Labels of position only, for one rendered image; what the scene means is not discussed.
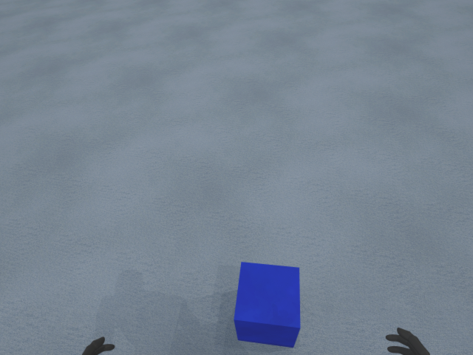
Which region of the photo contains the carton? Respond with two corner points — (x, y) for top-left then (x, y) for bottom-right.
(234, 262), (300, 348)

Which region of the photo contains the robot right hand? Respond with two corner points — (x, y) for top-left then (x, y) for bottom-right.
(386, 328), (430, 355)

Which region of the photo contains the robot left hand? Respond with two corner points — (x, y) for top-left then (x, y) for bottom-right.
(82, 337), (115, 355)

